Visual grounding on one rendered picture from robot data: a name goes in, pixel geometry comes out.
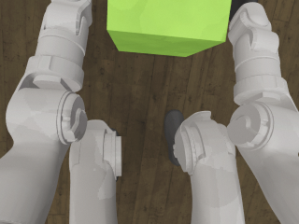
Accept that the right robot upper arm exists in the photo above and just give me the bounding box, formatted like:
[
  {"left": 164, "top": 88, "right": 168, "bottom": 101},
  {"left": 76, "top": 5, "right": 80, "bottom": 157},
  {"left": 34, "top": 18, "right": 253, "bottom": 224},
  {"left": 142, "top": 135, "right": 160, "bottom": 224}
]
[{"left": 227, "top": 101, "right": 299, "bottom": 224}]

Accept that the left robot forearm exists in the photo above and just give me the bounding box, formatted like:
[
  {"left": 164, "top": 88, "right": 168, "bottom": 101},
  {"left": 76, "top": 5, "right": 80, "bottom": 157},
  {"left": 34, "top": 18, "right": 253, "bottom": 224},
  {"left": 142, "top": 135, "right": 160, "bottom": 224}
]
[{"left": 6, "top": 0, "right": 93, "bottom": 132}]

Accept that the robot right foot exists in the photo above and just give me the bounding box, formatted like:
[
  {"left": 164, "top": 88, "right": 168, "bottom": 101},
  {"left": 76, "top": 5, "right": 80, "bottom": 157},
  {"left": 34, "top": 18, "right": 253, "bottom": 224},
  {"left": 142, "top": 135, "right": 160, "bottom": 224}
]
[{"left": 164, "top": 109, "right": 185, "bottom": 166}]

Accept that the right robot forearm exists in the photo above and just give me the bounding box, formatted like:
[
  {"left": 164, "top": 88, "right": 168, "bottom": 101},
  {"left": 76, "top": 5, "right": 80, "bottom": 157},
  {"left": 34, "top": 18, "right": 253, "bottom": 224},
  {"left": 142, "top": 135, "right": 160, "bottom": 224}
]
[{"left": 228, "top": 2, "right": 299, "bottom": 114}]

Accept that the right robot hand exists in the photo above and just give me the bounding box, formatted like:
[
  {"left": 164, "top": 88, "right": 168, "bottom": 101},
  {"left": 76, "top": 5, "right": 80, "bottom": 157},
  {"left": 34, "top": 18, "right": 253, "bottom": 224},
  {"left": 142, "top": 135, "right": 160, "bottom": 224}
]
[{"left": 229, "top": 0, "right": 258, "bottom": 21}]

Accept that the left robot upper arm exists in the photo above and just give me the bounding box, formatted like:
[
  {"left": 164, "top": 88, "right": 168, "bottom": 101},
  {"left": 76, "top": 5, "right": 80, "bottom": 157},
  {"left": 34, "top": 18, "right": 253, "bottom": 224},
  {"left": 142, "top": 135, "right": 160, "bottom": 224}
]
[{"left": 0, "top": 88, "right": 88, "bottom": 224}]

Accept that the carton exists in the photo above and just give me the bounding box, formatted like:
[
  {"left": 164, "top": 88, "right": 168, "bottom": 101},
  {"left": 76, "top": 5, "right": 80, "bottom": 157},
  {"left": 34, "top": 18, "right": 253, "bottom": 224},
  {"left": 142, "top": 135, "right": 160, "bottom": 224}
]
[{"left": 107, "top": 0, "right": 232, "bottom": 57}]

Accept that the right robot shin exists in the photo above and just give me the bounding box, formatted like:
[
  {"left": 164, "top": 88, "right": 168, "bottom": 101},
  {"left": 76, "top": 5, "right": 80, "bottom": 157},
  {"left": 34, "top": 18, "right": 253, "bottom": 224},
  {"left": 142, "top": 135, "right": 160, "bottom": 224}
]
[{"left": 173, "top": 110, "right": 236, "bottom": 164}]

